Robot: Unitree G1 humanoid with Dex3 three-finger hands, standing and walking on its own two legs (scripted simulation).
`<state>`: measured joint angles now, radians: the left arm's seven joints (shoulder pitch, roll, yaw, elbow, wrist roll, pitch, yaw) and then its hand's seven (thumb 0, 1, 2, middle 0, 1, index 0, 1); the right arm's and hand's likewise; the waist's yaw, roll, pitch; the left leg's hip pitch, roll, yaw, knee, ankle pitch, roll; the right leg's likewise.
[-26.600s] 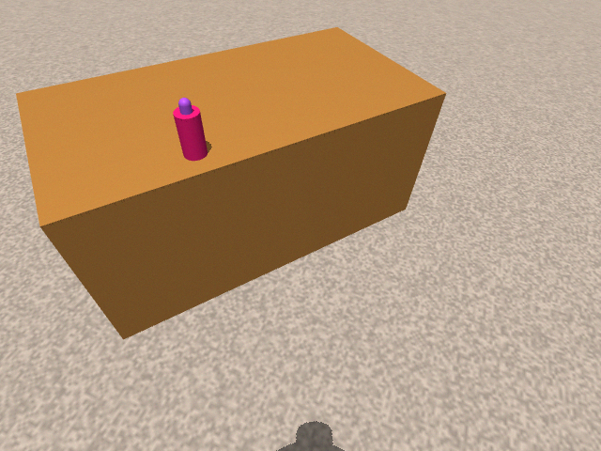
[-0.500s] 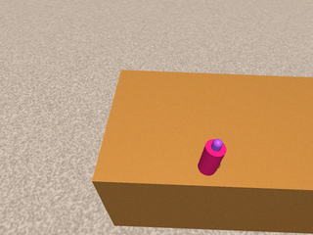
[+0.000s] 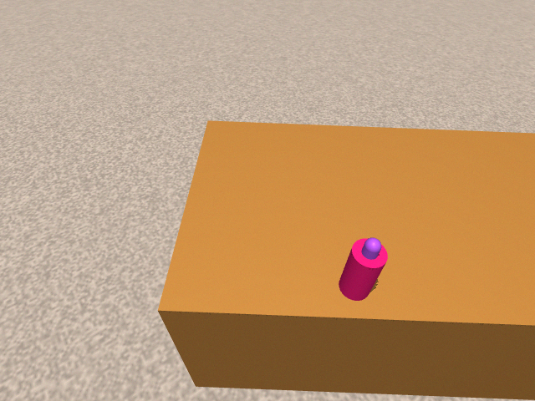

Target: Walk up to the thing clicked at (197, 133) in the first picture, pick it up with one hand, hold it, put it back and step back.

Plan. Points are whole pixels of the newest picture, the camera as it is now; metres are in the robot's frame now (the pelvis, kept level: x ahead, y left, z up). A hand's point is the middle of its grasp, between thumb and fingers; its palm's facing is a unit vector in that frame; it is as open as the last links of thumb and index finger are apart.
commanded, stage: stand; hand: right
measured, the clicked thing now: (363, 265) +0.41 -0.20 -0.10
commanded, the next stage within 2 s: step back in 0.28 s
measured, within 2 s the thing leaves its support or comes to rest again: neither
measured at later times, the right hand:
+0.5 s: hand out of the picture +0.05 -0.26 -0.16, palm faces -0.02 +0.92 -0.40, open 7.4 cm
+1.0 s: hand out of the picture -0.05 -0.22 -0.16, palm faces +0.05 +0.91 -0.42, open 7.4 cm
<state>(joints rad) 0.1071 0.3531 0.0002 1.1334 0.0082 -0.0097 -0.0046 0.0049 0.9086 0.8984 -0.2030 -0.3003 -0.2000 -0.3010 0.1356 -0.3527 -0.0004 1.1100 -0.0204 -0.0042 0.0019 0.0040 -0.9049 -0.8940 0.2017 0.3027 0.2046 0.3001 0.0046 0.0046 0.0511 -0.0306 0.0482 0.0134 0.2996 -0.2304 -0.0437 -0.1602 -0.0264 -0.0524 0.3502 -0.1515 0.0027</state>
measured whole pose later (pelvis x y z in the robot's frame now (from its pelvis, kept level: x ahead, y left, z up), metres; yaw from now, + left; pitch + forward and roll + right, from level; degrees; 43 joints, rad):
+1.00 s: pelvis -0.14 +0.06 -0.02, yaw -6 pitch -2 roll +0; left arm 0.14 0.40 0.07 0.89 0.02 0.07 0.01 0.01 0.91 0.90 -0.20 -0.30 -0.20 -0.30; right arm 0.10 -0.36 -0.05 0.84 -0.03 0.02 -0.02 0.00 -0.90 -0.89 0.21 0.30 0.21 0.30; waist 0.01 -0.03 0.21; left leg -0.35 0.05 0.08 0.62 -0.25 0.02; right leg -0.29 0.04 0.09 0.83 -0.48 0.03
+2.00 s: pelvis -0.44 +0.01 -0.02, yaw -4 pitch -2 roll +2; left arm 0.24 0.35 0.06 0.87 0.04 0.06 0.00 0.01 0.91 0.90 -0.21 -0.30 -0.20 -0.30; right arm 0.15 -0.43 -0.06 0.85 -0.01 0.05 -0.03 0.01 -0.90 -0.89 0.20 0.30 0.20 0.30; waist 0.04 0.03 0.13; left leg -0.54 -0.10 -0.13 1.12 -0.46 -0.02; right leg -0.29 -0.03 0.02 0.67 -0.35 -0.01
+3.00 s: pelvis -0.65 +0.02 -0.02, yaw -1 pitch -3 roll +0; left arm 0.20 0.42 0.06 1.01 0.02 0.00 -0.01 0.01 0.91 0.90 -0.20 -0.30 -0.20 -0.30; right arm 0.20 -0.34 -0.04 0.99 -0.05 -0.01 0.02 0.01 -0.90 -0.89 0.20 0.30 0.21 0.30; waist 0.01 -0.02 0.07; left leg -0.26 0.00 -0.03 0.58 -0.28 0.00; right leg -0.26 -0.02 0.00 0.64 -0.43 -0.02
